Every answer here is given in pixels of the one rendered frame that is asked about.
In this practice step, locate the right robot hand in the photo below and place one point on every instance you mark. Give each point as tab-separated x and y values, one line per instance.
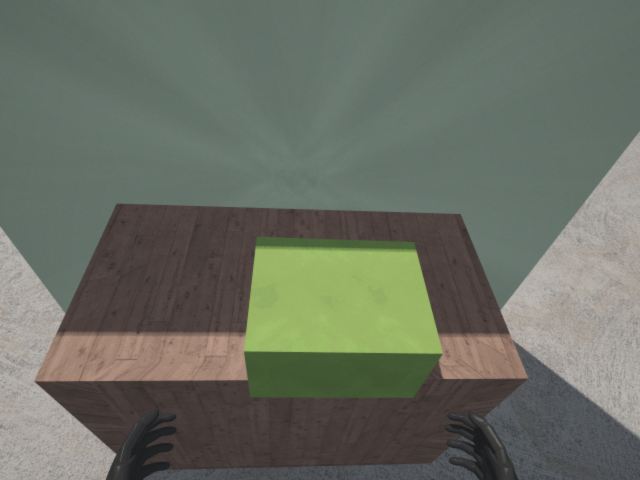
493	463

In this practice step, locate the left robot hand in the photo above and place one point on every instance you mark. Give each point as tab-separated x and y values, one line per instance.
128	463

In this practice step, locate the carton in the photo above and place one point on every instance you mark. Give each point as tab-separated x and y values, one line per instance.
332	318

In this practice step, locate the pedestal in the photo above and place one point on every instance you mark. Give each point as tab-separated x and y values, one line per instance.
159	321

